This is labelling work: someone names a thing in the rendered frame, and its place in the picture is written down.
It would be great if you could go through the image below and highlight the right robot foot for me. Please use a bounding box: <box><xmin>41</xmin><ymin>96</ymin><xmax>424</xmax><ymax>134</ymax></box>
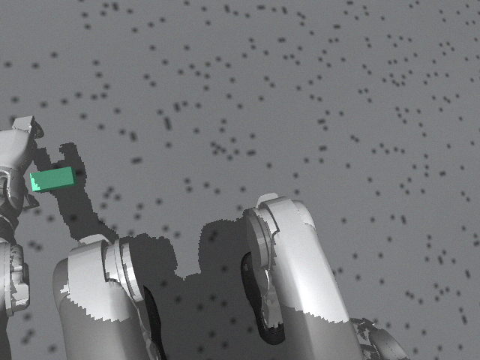
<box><xmin>241</xmin><ymin>252</ymin><xmax>285</xmax><ymax>345</ymax></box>

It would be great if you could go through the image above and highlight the right robot hand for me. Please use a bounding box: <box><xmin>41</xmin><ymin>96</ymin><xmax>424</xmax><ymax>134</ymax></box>
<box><xmin>350</xmin><ymin>318</ymin><xmax>411</xmax><ymax>360</ymax></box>

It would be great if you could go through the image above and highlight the left robot hand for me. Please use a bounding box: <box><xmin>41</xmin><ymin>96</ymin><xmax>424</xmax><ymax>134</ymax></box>
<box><xmin>0</xmin><ymin>115</ymin><xmax>44</xmax><ymax>209</ymax></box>

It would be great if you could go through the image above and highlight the left robot foot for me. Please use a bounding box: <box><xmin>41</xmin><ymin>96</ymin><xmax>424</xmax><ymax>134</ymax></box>
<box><xmin>143</xmin><ymin>286</ymin><xmax>167</xmax><ymax>360</ymax></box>

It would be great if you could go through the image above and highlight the small box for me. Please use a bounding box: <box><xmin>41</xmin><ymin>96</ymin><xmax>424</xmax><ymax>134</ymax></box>
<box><xmin>30</xmin><ymin>166</ymin><xmax>78</xmax><ymax>193</ymax></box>

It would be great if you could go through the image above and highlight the left robot arm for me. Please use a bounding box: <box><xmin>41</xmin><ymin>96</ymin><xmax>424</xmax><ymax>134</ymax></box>
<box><xmin>0</xmin><ymin>166</ymin><xmax>30</xmax><ymax>360</ymax></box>

